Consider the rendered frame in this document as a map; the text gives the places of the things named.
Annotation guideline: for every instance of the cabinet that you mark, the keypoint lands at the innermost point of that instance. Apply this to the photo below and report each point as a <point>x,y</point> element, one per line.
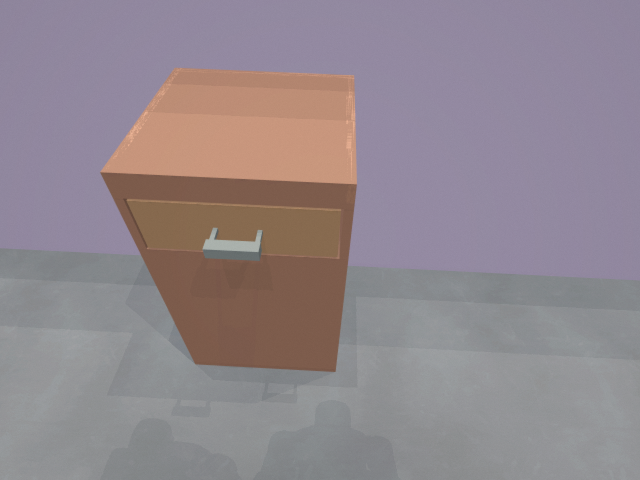
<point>254,138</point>

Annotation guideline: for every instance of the drawer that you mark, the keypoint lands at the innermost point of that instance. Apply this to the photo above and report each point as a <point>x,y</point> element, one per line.
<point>286,230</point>

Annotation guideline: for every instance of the handle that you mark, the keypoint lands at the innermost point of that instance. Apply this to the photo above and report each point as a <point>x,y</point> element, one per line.
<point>234,250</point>

